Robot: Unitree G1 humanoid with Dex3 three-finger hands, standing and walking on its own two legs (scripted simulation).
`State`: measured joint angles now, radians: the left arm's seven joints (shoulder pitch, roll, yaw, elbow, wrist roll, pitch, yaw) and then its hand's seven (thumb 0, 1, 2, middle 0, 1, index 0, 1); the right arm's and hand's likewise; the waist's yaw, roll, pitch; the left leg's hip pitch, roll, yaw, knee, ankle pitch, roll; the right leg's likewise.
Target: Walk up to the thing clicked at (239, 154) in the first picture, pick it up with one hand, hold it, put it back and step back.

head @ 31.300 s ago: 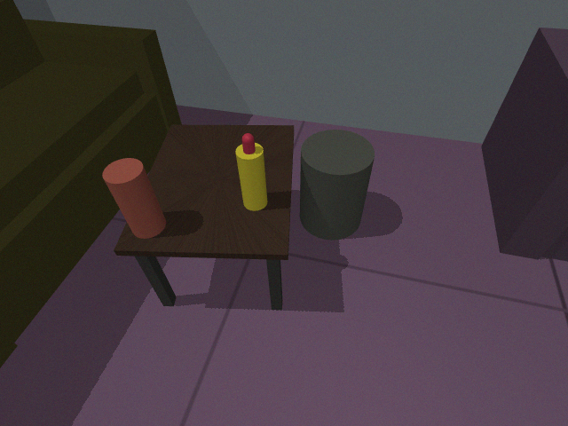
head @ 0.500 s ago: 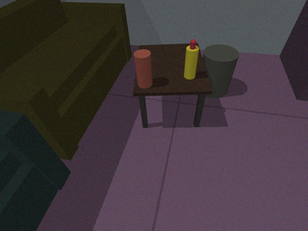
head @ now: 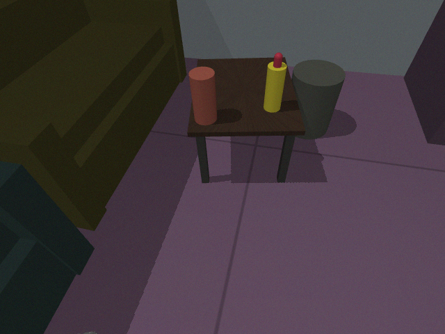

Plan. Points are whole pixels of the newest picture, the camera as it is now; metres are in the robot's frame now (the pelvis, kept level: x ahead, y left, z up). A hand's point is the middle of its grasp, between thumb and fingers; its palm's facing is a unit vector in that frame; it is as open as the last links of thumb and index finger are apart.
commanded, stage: step back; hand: right
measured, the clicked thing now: (275, 82) +1.18 -0.19 -0.21
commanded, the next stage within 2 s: stand in 0.16 s
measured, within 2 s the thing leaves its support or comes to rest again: neither
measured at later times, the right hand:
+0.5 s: hand out of the picture +0.12 -0.25 -0.13, palm faces -0.03 +0.94 -0.34, open 7.4 cm
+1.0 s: hand out of the picture +0.08 -0.27 -0.14, palm faces -0.02 +0.95 -0.32, open 7.4 cm
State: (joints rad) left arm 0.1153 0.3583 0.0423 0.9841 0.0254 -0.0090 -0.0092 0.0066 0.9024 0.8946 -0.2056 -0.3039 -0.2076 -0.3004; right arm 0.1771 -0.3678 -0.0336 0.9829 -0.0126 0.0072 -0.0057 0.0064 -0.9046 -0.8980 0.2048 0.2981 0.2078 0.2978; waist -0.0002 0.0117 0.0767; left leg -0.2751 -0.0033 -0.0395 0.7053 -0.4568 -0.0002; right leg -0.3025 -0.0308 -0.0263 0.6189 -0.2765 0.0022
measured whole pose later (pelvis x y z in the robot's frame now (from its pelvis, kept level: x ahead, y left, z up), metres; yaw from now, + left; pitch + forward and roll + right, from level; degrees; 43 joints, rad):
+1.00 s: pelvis +0.01 -0.02 +0.02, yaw +0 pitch -2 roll +0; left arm 0.09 0.35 0.00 1.15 0.00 -0.02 -0.01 0.01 0.90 0.89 -0.21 -0.30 -0.21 -0.30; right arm 0.11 -0.35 0.00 1.15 -0.01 -0.01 0.02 0.01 -0.91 -0.90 0.20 0.30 0.21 0.30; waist 0.00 0.01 0.05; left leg -0.08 0.03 -0.03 0.31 -0.19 -0.03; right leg -0.15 -0.01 -0.04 0.33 -0.14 0.00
